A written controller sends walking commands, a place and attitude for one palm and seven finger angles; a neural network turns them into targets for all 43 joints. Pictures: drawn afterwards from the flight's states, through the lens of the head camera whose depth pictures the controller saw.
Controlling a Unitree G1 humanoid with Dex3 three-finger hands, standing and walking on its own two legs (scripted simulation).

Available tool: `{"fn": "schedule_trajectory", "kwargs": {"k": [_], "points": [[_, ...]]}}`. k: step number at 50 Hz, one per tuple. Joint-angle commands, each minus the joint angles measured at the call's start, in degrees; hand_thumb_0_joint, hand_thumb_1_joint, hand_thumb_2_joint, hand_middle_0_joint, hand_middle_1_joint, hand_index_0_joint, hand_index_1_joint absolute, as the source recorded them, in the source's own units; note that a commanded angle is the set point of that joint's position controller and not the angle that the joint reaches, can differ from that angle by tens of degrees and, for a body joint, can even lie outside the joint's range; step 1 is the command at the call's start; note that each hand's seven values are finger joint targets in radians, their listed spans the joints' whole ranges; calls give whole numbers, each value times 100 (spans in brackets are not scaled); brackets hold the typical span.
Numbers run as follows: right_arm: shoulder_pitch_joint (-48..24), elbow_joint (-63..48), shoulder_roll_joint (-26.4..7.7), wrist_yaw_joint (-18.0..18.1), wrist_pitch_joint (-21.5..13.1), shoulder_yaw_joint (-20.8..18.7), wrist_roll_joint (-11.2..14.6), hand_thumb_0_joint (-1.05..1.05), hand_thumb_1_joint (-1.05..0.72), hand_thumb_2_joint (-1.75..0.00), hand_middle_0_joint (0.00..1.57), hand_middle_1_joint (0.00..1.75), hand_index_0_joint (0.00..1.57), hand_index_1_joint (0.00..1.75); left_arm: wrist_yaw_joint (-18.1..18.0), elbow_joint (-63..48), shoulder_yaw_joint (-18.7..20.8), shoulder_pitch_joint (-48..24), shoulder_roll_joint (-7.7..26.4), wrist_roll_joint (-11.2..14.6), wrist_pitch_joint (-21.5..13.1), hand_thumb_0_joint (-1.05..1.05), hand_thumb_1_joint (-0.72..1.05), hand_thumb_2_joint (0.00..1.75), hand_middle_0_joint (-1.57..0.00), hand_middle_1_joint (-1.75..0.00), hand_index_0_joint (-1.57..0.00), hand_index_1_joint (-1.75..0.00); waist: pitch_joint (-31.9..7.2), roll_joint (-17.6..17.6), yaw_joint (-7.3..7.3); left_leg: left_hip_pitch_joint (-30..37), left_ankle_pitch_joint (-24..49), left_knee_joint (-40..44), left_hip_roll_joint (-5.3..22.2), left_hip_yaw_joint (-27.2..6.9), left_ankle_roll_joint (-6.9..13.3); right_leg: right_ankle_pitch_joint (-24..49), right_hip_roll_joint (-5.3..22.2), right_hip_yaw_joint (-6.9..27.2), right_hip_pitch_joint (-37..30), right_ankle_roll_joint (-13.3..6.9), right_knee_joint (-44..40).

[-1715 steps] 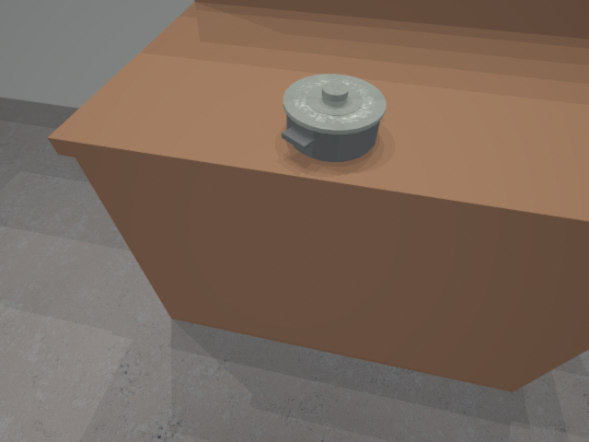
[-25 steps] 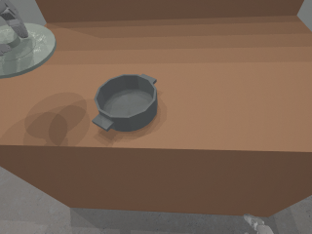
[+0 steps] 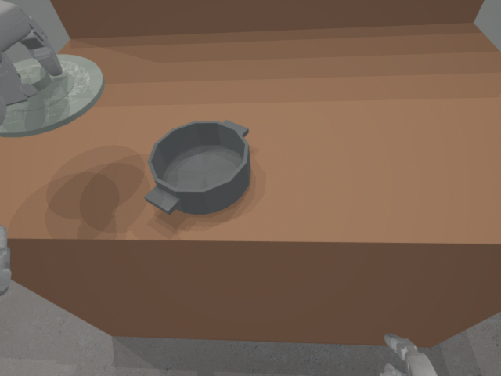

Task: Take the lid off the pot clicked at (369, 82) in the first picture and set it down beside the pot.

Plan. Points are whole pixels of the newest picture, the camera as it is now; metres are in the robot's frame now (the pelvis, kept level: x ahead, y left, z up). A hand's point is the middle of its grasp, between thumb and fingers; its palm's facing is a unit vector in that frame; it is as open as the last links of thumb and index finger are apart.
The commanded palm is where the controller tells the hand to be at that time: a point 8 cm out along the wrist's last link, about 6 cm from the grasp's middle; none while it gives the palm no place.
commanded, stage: lower the lid onto the table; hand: left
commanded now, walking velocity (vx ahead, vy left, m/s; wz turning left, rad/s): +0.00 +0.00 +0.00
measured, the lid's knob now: (31, 79) +0.46 +0.31 +0.26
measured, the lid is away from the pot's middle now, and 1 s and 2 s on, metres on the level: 0.21 0.23 0.23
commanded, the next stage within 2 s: none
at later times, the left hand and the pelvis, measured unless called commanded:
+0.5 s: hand (19, 110) +0.41 +0.31 +0.24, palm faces -0.18 -0.06 -0.98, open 7.5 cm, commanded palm +0.38 +0.32 +0.31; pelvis +0.00 +0.00 +0.00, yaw +1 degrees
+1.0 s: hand (35, 131) +0.41 +0.32 +0.20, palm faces -0.28 -0.09 -0.96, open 7.5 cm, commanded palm +0.40 +0.32 +0.28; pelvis +0.00 +0.00 +0.00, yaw +1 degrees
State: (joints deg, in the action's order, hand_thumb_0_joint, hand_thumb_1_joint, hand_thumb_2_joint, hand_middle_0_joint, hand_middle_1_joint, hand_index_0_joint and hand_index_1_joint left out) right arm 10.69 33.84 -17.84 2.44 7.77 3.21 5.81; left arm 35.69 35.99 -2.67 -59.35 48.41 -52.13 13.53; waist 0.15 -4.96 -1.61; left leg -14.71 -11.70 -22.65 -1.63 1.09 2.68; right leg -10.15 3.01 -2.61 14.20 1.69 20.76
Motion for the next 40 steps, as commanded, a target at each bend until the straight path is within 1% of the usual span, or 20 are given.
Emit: {"fn": "schedule_trajectory", "kwargs": {"k": [1,4,6,7,9,10,11,13,16,19,21,24,25,26,28,30,34,36,37,40], "points": [[-244,-842,-757,-9,-213,-340,-10,0,-90,-90,20,30,20,30,-393,-1702,1157,-2929,2553,-172,-32,0,44,128,-102,-75,-101,-74,-2937,-52,125,1225,2752,-52,-60,-193,195,1707,-374,-46,-1088,-392,187],[-307,-824,-761,8,-148,-348,-11,0,-90,-90,20,30,20,30,-318,-1285,1081,-2544,2360,-134,2,0,44,128,-102,-75,-101,-74,-2399,-4,63,1061,2394,-76,-67,-135,218,1557,-381,-88,-826,-394,107],[-235,-889,-768,-23,-150,-354,13,0,-90,-90,20,30,20,30,-349,-1600,1186,-2441,2499,-97,-40,0,44,128,-102,-75,-101,-74,-2546,-71,94,1125,2535,-70,-43,-179,197,1514,-402,-84,-889,-375,141],[-325,-843,-759,7,-115,-359,-3,0,-90,-90,20,30,20,30,-308,-1343,1012,-2494,2250,-103,-26,0,44,128,-102,-75,-101,-74,-2218,-35,4,1040,2276,-100,-72,-152,223,1429,-423,-137,-692,-389,78],[-290,-870,-737,23,-123,-376,18,0,-90,-90,20,30,20,30,-317,-1619,873,-2522,2080,-34,-37,0,44,128,-102,-75,-101,-74,-2283,-165,-20,1182,2287,-79,-68,-182,237,1355,-430,-142,-627,-387,44],[-215,-829,-821,4,-130,-408,31,0,-90,-90,20,30,20,30,-345,-1508,946,-2212,2120,56,-40,0,44,128,-102,-75,-101,-74,-2322,-233,-44,1257,2476,-151,-28,-226,226,1376,-438,-142,-588,-399,32],[-184,-892,-753,8,-158,-381,29,0,-90,-90,20,30,20,30,-398,-1957,1103,-2527,2406,-44,-81,0,44,128,-102,-75,-101,-74,-2622,-254,14,1305,2410,-104,-53,-216,212,1370,-443,-87,-792,-376,94],[-225,-825,-760,65,-150,-371,33,0,-90,-90,20,30,20,30,-418,-1702,1198,-2557,2492,-66,-105,0,44,128,-102,-75,-101,-74,-2500,-139,-23,1191,2241,-115,-85,-192,235,1430,-434,-103,-795,-393,113],[-196,-843,-729,48,-215,-381,27,0,-90,-90,20,30,20,30,-466,-2160,1079,-2674,2348,20,-201,0,44,128,-102,-75,-101,-74,-2731,-439,-46,1485,2572,-126,-64,-287,205,1403,-475,-110,-760,-379,92],[-241,-724,-745,69,-187,-386,0,0,-90,-90,20,30,20,30,-453,-1640,1031,-2363,2165,39,-202,0,44,128,-102,-75,-101,-74,-2297,-323,-72,1311,2262,-97,-78,-281,215,1266,-489,-178,-575,-415,11],[-215,-768,-742,29,-201,-381,17,0,-90,-90,20,30,20,30,-484,-1955,1076,-2400,2257,44,-240,0,44,128,-102,-75,-101,-74,-2530,-403,-33,1384,2380,-78,-64,-303,172,1281,-482,-142,-681,-400,50],[-326,-719,-735,25,-164,-382,3,0,-90,-90,20,30,20,30,-450,-1700,852,-2294,1909,94,-244,0,44,128,-102,-75,-101,-74,-2179,-279,-82,1274,2118,-45,-65,-313,188,1189,-490,-212,-513,-420,-5],[-257,-694,-817,7,-166,-418,-6,0,-90,-90,20,30,20,30,-472,-1438,931,-1895,1936,178,-236,0,44,128,-102,-75,-101,-74,-2127,-283,-86,1251,2177,-100,-48,-309,186,1199,-476,-185,-483,-435,-30],[-203,-732,-771,8,-156,-387,-11,0,-90,-90,20,30,20,30,-500,-1578,1196,-2011,2296,48,-261,0,44,128,-102,-75,-101,-74,-2368,-40,6,1149,2107,-41,-66,-289,177,1251,-487,-154,-745,-405,43],[-317,-734,-774,30,-94,-360,18,0,-90,-90,20,30,20,30,-477,-1309,1108,-2107,2243,35,-291,0,44,128,-102,-75,-101,-74,-2143,147,-37,906,1681,12,-95,-222,179,1222,-455,-180,-746,-398,52],[-271,-701,-832,24,-78,-410,7,0,-90,-90,20,30,20,30,-469,-1265,898,-2096,1973,173,-329,0,44,128,-102,-75,-101,-74,-2117,8,-122,1031,1778,-21,-70,-254,194,1199,-462,-195,-611,-414,-19],[-252,-742,-777,77,-105,-394,-35,0,-90,-90,20,30,20,30,-537,-1366,1221,-2358,2431,18,-412,0,44,128,-102,-75,-101,-74,-2469,-81,-31,1026,1701,-20,-146,-203,236,1263,-470,-118,-881,-405,45],[-182,-744,-733,79,-147,-376,-19,0,-90,-90,20,30,20,30,-575,-1484,996,-2500,2218,33,-484,0,44,128,-102,-75,-101,-74,-2556,-188,-101,1138,1845,-12,-120,-245,197,1268,-482,-126,-855,-393,60],[-197,-665,-752,92,-120,-399,-34,0,-90,-90,20,30,20,30,-551,-1086,939,-2376,2056,52,-469,0,44,128,-102,-75,-101,-74,-2220,-183,-142,1053,1665,-22,-115,-235,217,1139,-496,-176,-654,-405,-20],[-71,-610,-855,80,-120,-430,-24,0,-90,-90,20,30,20,30,-584,-800,989,-2030,2141,119,-510,0,44,128,-102,-75,-101,-74,-2094,-176,-163,984,1613,-50,-105,-225,210,1128,-483,-166,-612,-431,-63]]}}
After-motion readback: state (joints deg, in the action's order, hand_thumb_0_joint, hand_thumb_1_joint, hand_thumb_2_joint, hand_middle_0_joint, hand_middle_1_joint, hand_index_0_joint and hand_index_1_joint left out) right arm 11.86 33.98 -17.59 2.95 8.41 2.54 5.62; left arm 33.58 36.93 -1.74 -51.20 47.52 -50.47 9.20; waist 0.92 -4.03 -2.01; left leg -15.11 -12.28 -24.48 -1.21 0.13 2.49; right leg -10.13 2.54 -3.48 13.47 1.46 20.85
